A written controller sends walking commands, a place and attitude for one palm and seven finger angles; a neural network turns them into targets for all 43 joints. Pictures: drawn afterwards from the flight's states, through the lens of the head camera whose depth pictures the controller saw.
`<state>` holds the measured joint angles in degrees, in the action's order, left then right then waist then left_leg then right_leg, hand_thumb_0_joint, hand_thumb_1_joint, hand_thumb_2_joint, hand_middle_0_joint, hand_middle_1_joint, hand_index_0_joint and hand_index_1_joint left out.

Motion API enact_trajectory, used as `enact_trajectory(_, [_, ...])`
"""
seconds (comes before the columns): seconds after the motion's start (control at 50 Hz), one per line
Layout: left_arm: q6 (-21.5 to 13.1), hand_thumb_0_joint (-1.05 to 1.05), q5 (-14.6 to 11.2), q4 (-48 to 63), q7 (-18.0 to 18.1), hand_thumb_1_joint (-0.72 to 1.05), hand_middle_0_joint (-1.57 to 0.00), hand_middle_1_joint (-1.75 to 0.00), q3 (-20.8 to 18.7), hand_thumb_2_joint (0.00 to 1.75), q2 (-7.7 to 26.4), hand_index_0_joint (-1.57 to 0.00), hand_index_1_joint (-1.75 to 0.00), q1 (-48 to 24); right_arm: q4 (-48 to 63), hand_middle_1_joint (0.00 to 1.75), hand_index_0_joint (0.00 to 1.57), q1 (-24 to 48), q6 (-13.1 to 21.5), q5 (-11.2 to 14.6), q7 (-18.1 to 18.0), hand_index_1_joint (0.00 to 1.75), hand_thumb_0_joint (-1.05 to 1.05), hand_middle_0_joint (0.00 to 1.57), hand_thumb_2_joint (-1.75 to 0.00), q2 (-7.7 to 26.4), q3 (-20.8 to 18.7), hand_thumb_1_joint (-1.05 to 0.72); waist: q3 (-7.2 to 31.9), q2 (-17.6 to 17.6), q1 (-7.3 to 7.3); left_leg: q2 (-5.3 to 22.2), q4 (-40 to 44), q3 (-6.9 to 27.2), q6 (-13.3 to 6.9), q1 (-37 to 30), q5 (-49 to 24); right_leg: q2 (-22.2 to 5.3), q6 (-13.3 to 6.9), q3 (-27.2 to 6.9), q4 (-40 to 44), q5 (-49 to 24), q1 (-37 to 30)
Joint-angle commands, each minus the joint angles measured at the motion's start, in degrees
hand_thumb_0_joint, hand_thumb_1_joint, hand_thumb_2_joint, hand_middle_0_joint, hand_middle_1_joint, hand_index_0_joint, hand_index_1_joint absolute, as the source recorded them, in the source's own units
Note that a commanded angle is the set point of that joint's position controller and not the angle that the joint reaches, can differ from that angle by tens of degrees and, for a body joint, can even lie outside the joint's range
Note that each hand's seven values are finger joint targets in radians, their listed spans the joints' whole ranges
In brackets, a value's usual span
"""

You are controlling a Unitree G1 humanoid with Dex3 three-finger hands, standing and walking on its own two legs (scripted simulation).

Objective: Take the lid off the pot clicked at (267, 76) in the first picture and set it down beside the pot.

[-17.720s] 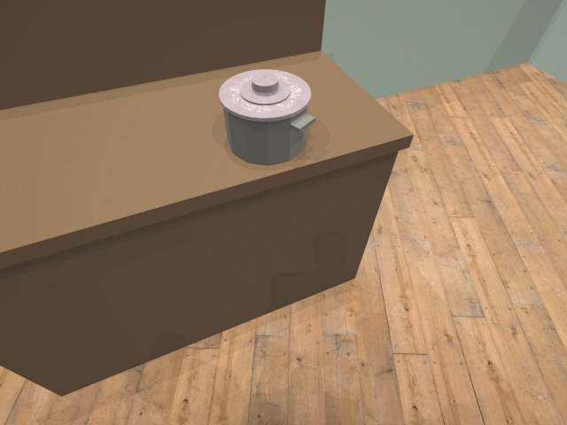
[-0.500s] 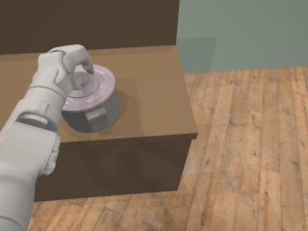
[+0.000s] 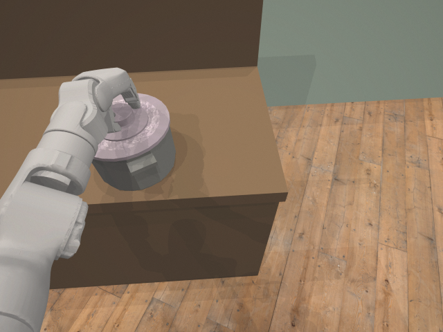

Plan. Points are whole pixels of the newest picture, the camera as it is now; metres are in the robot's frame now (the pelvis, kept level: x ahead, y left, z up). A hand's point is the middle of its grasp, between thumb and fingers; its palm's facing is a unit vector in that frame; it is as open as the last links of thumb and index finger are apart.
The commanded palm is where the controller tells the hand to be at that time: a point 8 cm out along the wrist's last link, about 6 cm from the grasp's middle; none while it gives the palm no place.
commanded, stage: close the fingers and squeeze the knob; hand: left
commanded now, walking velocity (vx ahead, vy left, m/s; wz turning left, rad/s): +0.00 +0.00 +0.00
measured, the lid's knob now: (119, 115) +0.50 +0.18 +0.12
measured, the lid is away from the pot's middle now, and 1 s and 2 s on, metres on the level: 0.00 0.01 0.01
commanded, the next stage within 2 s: lift the lid straight up in 1.40 s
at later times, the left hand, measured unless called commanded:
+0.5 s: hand (113, 115) +0.48 +0.18 +0.14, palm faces -0.37 -0.08 -0.92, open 8.7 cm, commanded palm +0.47 +0.19 +0.19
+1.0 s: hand (112, 116) +0.47 +0.18 +0.14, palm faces -0.38 -0.09 -0.92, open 8.4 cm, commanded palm +0.47 +0.19 +0.19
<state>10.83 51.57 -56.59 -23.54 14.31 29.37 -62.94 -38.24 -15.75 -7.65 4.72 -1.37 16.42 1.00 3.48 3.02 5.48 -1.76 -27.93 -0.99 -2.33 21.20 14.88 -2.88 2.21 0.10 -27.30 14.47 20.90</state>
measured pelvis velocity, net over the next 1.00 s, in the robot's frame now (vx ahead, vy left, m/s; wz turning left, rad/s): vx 0.00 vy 0.00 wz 0.00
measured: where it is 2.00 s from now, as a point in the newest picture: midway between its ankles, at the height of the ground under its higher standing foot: outside the picture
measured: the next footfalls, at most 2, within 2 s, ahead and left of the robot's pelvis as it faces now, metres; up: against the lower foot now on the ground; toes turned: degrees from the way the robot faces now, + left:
none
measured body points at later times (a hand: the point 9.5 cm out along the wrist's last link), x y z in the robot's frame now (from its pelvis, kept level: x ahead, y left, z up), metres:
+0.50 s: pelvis +0.01 +0.00 +0.00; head +0.05 -0.02 +0.45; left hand +0.49 +0.19 +0.19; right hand +0.07 -0.27 -0.13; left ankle -0.02 +0.10 -0.74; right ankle -0.02 -0.15 -0.74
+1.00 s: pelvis +0.00 +0.00 +0.00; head +0.04 -0.02 +0.45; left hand +0.49 +0.19 +0.19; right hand +0.08 -0.27 -0.13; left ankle -0.02 +0.10 -0.74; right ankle -0.02 -0.15 -0.74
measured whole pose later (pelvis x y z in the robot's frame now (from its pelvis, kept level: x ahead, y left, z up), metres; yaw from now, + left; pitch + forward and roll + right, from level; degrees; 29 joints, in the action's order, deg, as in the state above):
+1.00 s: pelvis +0.00 +0.00 +0.00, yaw +0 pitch +8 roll +0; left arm 9.7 51.4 -55.6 -23.9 12.4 29.7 -61.1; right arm -37.6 -15.3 -7.4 4.7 -1.6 16.6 1.1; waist 3.4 3.1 5.5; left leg -1.6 -27.6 -1.0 -2.3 20.5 15.0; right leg -2.7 2.2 0.0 -26.7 14.4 20.1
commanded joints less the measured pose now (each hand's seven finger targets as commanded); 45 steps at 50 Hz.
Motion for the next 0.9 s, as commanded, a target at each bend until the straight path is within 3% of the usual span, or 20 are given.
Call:
enact_trajectory(0.0, [0.23,0.00,0.72,4.61,1.04,-0.07,-0.49,-0.78,-4.58,0.98,12.59,-0.49,-0.78,-24.67,5.41,0.30,0.20,-1.50,1.58,-0.34,-0.75,0.30,0.00,0.20,-0.90,8.17,-2.58,-0.90,18.35,-5.24,0.82,-0.81,1.47,1.29,-1.57,-11.08,-16.59,3.95,-3.91,2.92,1.49,-17.43,-4.34])
enact_trajectory(0.08, [0.03,0.00,0.95,5.11,1.02,-0.04,-0.50,-0.84,-3.04,0.98,10.90,-0.50,-0.84,-25.92,5.38,0.30,0.20,-1.29,1.60,-0.44,-0.73,0.30,0.00,0.20,-0.90,8.07,-2.64,-0.90,18.68,-3.99,1.09,-0.69,1.23,1.46,-1.42,-11.55,-17.39,3.94,-3.99,3.00,1.35,-17.54,-3.54])
enact_trajectory(0.12, [-0.04,0.00,1.20,4.84,1.15,-0.02,-0.50,-0.87,-4.29,0.98,12.17,-0.50,-0.87,-25.15,5.71,0.30,0.20,-1.21,1.65,-0.38,-0.78,0.30,0.00,0.20,-0.90,7.95,-2.60,-0.90,19.36,-4.09,0.78,-0.72,1.08,1.42,-1.51,-11.74,-17.89,3.91,-4.00,2.82,1.28,-17.73,-4.07])
enact_trajectory(0.16, [-0.30,0.00,0.59,7.42,1.00,0.00,-0.51,-0.89,-2.94,0.98,10.22,-0.51,-0.89,-27.52,5.63,0.30,0.20,-1.32,1.59,-0.60,-0.75,0.30,0.00,0.20,-0.90,7.92,-2.83,-0.90,20.49,-2.96,1.09,-0.46,1.10,1.57,-1.49,-13.00,-19.57,3.81,-4.11,2.86,1.38,-18.40,-3.77])
enact_trajectory(0.24, [-0.60,0.00,0.85,6.49,1.24,0.04,-0.53,-0.93,-6.36,0.97,14.08,-0.53,-0.93,-24.93,5.93,0.30,0.20,-1.80,1.92,-0.74,-0.79,0.30,0.00,0.20,-0.90,7.91,-2.70,-0.90,21.46,-4.06,0.23,-0.71,0.83,1.74,-1.64,-12.68,-20.57,3.97,-4.00,2.79,1.05,-19.79,-5.83])
enact_trajectory(0.32, [-1.01,0.00,0.63,8.87,1.00,0.08,-0.55,-0.97,-4.59,0.96,11.82,-0.55,-0.97,-24.59,6.31,0.30,0.20,-1.38,1.97,-0.65,-0.68,0.30,0.00,0.20,-0.90,7.72,-2.99,-0.90,21.58,-3.52,0.39,-0.50,0.64,1.59,-1.79,-13.93,-22.85,3.86,-3.85,2.69,1.39,-20.85,-5.49])
enact_trajectory(0.36, [-1.52,0.00,0.34,12.76,1.07,0.10,-0.56,-0.98,-5.31,0.95,12.24,-0.56,-0.98,-24.28,6.67,0.30,0.20,-1.14,2.06,-0.83,-0.42,0.30,0.00,0.20,-0.90,7.72,-3.21,-0.90,23.47,-1.82,-0.18,-0.15,0.24,2.07,-1.73,-15.86,-27.18,3.75,-4.00,2.69,1.24,-22.21,-5.92])
enact_trajectory(0.38, [-1.44,0.00,0.53,10.61,1.19,0.11,-0.56,-0.99,-5.95,0.95,12.87,-0.56,-0.99,-21.99,6.56,0.30,0.20,-1.29,2.07,-0.72,-0.31,0.30,0.00,0.20,-0.90,7.71,-3.08,-0.90,22.45,-1.96,-0.12,-0.18,-0.18,2.30,-1.71,-15.92,-28.11,4.03,-3.91,2.72,1.03,-22.14,-5.27])
enact_trajectory(0.42, [-1.26,0.00,0.25,9.00,1.07,0.14,-0.57,-1.00,-6.34,0.94,13.35,-0.57,-1.00,-21.09,6.26,0.30,0.20,-1.51,1.94,-0.56,-0.36,0.30,0.00,0.20,-0.90,7.77,-2.87,-0.90,20.38,-4.30,-0.03,-0.37,0.41,1.82,-1.80,-13.89,-25.61,4.07,-3.75,2.85,1.42,-22.06,-6.01])
enact_trajectory(0.48, [-1.18,0.00,0.19,14.80,1.31,0.17,-0.59,-1.02,-5.21,0.92,12.28,-0.59,-1.02,-25.28,6.59,0.30,0.20,-0.69,2.03,-0.64,-0.19,0.30,0.00,0.20,-0.90,7.56,-3.12,-0.90,21.88,-1.61,0.14,-0.14,0.61,2.52,-1.71,-16.47,-27.54,3.92,-3.96,2.85,1.41,-21.91,-5.39])
enact_trajectory(0.5, [-0.75,0.00,0.44,12.11,1.30,0.18,-0.60,-1.03,-4.76,0.91,11.19,-0.60,-1.03,-23.48,6.20,0.30,0.20,-1.00,2.16,-0.75,-0.13,0.30,0.00,0.20,-0.90,7.51,-3.20,-0.90,20.78,-1.18,0.17,-0.22,0.32,2.47,-1.66,-16.50,-27.51,4.07,-3.97,2.99,1.51,-21.16,-4.26])
enact_trajectory(0.54, [-0.85,0.00,0.25,13.15,1.27,0.21,-0.61,-1.04,-6.37,0.90,12.99,-0.61,-1.04,-21.76,6.42,0.30,0.20,-0.84,2.10,-0.58,-0.01,0.30,0.00,0.20,-0.90,7.65,-3.02,-0.90,21.09,-3.13,-0.38,-0.12,0.74,2.42,-1.59,-15.90,-26.64,4.05,-3.90,3.03,1.51,-21.23,-5.67])
enact_trajectory(0.62, [-0.56,0.00,0.25,10.02,1.28,0.26,-0.64,-1.05,-5.66,0.86,12.72,-0.64,-1.05,-21.29,6.23,0.30,0.20,-0.59,1.98,-0.47,-0.24,0.30,0.00,0.20,-0.90,7.74,-2.73,-0.90,19.55,-5.49,-0.09,-0.52,1.18,1.78,-1.65,-13.16,-22.84,3.96,-3.78,3.07,1.63,-21.01,-6.53])
enact_trajectory(0.7, [-0.21,0.00,0.66,8.23,1.35,0.31,-0.68,-1.06,-5.63,0.82,13.65,-0.68,-1.06,-22.55,6.18,0.30,0.20,-0.12,1.87,-0.30,-0.54,0.30,0.00,0.20,-0.90,7.91,-2.47,-0.90,18.38,-5.17,-0.06,-0.71,1.68,1.46,-1.51,-11.63,-19.35,3.86,-3.90,2.92,1.70,-19.62,-6.34])
enact_trajectory(0.76, [-0.68,0.00,0.85,11.46,1.46,0.35,-0.70,-1.06,-5.11,0.78,12.76,-0.70,-1.06,-25.16,6.33,0.30,0.20,-0.17,1.89,-0.56,-0.47,0.30,0.00,0.20,-0.90,7.72,-2.82,-0.90,21.21,-2.25,0.02,-0.43,0.97,1.80,-1.50,-14.17,-23.17,3.68,-4.15,2.78,1.44,-20.58,-5.81])
enact_trajectory(0.78, [-0.80,0.00,1.28,10.97,1.72,0.33,-0.68,-1.05,-7.03,0.81,14.60,-0.68,-1.05,-23.31,6.55,0.30,0.20,-0.53,2.03,-0.75,-0.40,0.30,0.00,0.20,-0.90,7.66,-2.90,-0.90,22.57,-2.43,-0.48,-0.46,0.56,1.94,-1.55,-14.79,-23.99,3.83,-4.02,2.60,1.09,-21.19,-6.69])
enact_trajectory(0.8, [-0.97,0.00,1.24,9.62,1.51,0.32,-0.66,-1.05,-6.03,0.84,13.39,-0.67,-1.04,-21.93,6.82,0.30,0.20,-0.19,2.07,-0.69,-0.47,0.30,0.00,0.20,-0.90,7.55,-2.65,-0.90,21.78,-2.50,-0.35,-0.61,0.50,1.81,-1.46,-14.18,-23.73,3.80,-4.00,2.69,1.07,-21.13,-6.37])
enact_trajectory(0.82, [-1.09,0.00,1.05,8.18,1.63,0.31,-0.65,-1.04,-7.35,0.85,14.93,-0.66,-1.04,-20.59,6.75,0.30,0.20,-0.35,1.94,-0.56,-0.56,0.30,0.00,0.20,-0.90,7.61,-2.46,-0.90,21.05,-3.94,-0.57,-0.63,0.78,1.60,-1.51,-12.93,-22.33,3.84,-3.95,2.59,1.27,-20.98,-7.12])
enact_trajectory(0.86, [-0.99,0.00,0.51,9.07,1.04,0.31,-0.64,-1.03,-3.68,0.88,10.24,-0.65,-1.03,-22.29,6.76,0.30,0.20,0.05,1.86,-0.58,-0.55,0.30,0.00,0.20,-0.90,7.35,-2.78,-0.90,19.85,-3.30,0.26,-0.62,0.69,1.36,-1.61,-13.06,-22.55,3.76,-4.03,2.75,1.63,-20.99,-5.61])
enact_trajectory(0.88, [-0.96,0.00,0.57,8.98,1.26,0.31,-0.64,-1.03,-5.85,0.89,13.21,-0.65,-1.02,-22.48,6.28,0.30,0.20,-0.70,1.66,-0.47,-0.53,0.30,0.00,0.20,-0.90,7.81,-2.82,-0.90,19.18,-5.22,0.11,-0.35,1.00,1.59,-1.59,-12.52,-21.67,3.88,-3.88,2.95,1.70,-20.63,-6.09])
